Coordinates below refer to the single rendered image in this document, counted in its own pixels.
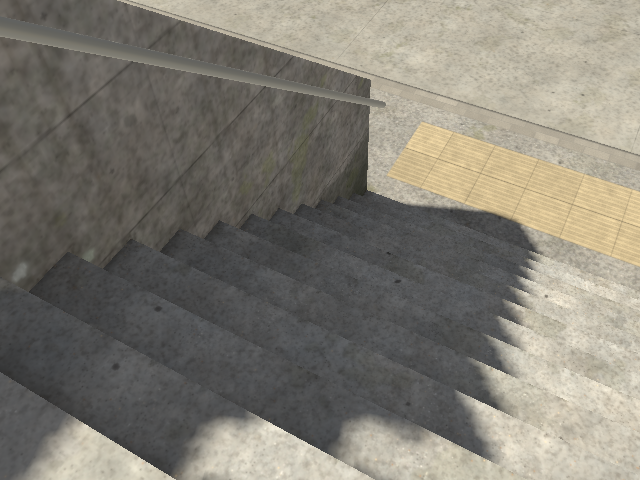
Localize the stairs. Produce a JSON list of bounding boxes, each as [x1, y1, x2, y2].
[[0, 190, 640, 480]]

